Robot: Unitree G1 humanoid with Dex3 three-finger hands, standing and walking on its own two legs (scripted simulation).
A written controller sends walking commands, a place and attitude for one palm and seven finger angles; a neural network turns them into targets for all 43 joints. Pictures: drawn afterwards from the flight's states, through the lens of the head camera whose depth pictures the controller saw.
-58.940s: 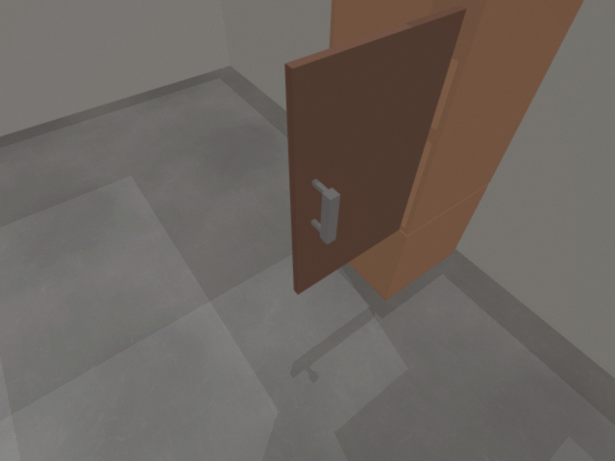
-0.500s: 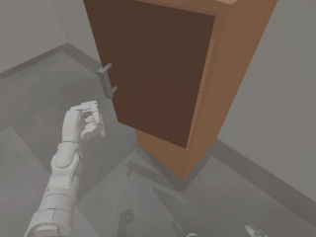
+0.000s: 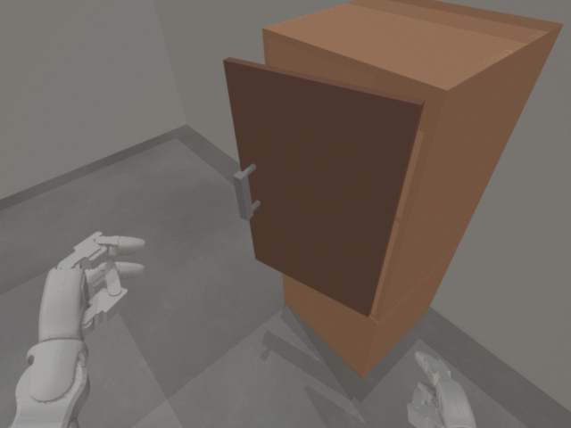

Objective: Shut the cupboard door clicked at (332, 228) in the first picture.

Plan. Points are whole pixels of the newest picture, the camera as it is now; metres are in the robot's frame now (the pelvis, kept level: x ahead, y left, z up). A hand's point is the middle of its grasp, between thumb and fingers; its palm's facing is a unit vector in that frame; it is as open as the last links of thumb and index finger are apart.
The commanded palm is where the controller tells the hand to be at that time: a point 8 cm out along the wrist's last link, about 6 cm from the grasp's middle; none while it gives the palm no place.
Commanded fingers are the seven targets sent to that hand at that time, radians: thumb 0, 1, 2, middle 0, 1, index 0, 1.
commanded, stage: draw the hand back to the body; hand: left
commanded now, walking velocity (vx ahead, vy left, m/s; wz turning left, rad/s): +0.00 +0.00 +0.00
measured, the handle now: (249, 191) +0.62 +0.17 -0.04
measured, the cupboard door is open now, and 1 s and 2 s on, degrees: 16 16 16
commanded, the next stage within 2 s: step back with the hand held close in 0.58 s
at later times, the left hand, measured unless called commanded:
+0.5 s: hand (66, 310) +0.19 +0.27 +0.15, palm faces +0.46 -0.79 -0.41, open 7.3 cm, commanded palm +0.14 +0.30 +0.17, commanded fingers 0.00 0.90 0.90 -0.20 -0.30 -0.20 -0.30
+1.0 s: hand (53, 310) +0.19 +0.28 +0.15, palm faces +0.38 -0.78 -0.51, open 7.4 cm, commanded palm +0.13 +0.32 +0.17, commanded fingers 0.00 0.90 0.90 -0.20 -0.30 -0.20 -0.30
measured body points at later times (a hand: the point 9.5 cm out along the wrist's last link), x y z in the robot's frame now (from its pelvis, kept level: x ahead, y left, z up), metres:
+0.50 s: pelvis +0.00 +0.00 +0.00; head -0.02 -0.02 +0.45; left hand +0.16 +0.31 +0.17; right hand +0.17 -0.23 -0.09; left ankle -0.04 +0.12 -0.74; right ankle +0.00 -0.13 -0.74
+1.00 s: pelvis -0.02 +0.02 -0.01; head -0.01 +0.01 +0.44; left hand +0.16 +0.32 +0.18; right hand +0.14 -0.24 -0.09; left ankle -0.04 +0.12 -0.74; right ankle +0.00 -0.13 -0.74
